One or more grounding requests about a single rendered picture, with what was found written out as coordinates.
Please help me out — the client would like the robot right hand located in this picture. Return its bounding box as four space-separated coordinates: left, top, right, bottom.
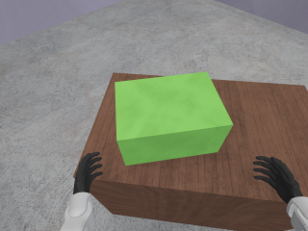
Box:
253 156 303 204

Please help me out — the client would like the robot right forearm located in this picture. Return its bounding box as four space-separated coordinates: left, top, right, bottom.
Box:
286 196 308 231

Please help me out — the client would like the carton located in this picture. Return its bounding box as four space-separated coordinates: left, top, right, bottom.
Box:
115 71 234 166

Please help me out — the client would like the pedestal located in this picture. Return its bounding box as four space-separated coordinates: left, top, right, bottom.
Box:
73 72 308 231

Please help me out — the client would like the robot left hand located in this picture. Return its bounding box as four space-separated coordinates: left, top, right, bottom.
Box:
73 152 103 194

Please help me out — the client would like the robot left forearm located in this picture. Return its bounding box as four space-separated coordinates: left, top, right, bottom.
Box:
59 192 95 231

